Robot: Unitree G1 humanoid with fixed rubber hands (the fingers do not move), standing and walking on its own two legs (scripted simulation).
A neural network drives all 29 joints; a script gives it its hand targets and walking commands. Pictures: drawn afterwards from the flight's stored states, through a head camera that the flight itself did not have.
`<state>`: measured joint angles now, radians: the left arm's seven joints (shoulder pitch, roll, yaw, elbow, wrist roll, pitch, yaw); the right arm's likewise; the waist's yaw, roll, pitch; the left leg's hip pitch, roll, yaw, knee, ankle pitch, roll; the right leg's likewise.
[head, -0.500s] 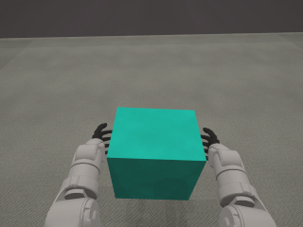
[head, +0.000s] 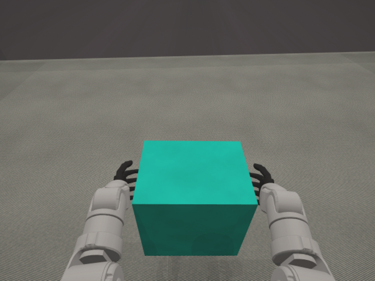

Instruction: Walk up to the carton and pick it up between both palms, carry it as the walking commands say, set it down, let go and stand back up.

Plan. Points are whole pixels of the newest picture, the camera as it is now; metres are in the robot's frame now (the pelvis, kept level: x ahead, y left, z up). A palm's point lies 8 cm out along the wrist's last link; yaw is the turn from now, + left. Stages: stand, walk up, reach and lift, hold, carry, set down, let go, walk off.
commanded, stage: reach and lift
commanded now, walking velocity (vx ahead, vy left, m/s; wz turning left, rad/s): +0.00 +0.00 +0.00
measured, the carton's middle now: (191, 199) +0.34 +0.01 -0.02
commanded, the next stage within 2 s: hold in 0.94 s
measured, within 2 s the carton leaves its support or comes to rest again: neither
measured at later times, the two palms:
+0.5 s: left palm (120, 188) +0.32 +0.17 +0.06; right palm (266, 191) +0.31 -0.16 +0.06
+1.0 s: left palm (120, 192) +0.30 +0.17 +0.06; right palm (269, 191) +0.31 -0.17 +0.06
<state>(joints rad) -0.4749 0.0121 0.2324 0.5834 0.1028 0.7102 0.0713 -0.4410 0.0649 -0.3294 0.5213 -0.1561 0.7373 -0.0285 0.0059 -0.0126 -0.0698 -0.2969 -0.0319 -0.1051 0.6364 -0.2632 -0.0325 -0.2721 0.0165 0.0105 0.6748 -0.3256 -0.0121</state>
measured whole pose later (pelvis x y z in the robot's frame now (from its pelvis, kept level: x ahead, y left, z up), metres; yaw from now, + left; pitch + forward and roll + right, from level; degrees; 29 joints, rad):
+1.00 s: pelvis +0.00 -0.01 +0.00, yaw +0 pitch -5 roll +1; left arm -0.42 0.01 0.23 0.54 0.10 0.72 0.07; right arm -0.44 0.07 -0.32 0.52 -0.16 0.75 -0.03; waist 0.01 -0.01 -0.10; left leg -0.27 -0.03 -0.11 0.62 -0.25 -0.03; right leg -0.26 0.02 0.01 0.67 -0.33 -0.02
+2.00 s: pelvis +0.01 +0.05 +0.00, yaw +1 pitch -1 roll +0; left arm -0.31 -0.04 0.20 -0.09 0.11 1.28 0.07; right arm -0.32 0.09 -0.23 -0.08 -0.14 1.28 -0.01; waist 0.01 -0.01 -0.15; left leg -0.36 -0.06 -0.01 0.64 -0.27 0.04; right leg -0.33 -0.07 0.01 0.68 -0.38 0.04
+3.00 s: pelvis -0.01 +0.08 +0.00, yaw -3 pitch -1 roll +0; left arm -0.29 -0.06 0.21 -0.14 0.11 1.26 0.06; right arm -0.29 0.10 -0.23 -0.15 -0.14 1.28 -0.02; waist 0.01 0.01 -0.11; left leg -0.39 0.00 0.09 0.67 -0.26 0.04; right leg -0.35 -0.09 0.01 0.69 -0.33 0.07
